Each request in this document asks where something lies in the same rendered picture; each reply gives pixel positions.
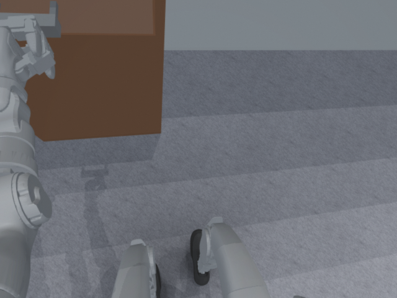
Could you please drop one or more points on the robot left forearm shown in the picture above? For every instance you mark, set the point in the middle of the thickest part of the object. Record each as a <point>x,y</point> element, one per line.
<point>17,137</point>

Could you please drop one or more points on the robot left hand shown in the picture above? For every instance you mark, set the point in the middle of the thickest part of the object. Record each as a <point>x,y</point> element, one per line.
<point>21,63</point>

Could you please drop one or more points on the cabinet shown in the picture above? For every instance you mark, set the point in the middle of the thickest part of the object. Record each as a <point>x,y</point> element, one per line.
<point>105,85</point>

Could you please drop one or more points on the left robot upper arm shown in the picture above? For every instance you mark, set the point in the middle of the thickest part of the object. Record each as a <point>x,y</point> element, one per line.
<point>24,206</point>

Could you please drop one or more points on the drawer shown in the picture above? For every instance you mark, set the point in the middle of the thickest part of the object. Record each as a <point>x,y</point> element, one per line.
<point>92,16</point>

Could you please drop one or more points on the handle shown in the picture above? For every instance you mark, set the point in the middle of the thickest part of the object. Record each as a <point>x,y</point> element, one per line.
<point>48,23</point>

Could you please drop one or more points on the robot right thigh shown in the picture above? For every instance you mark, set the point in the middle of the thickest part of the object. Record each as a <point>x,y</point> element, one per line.
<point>239,275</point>

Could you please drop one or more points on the robot right shin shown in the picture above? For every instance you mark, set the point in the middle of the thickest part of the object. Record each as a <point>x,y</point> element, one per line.
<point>204,263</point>

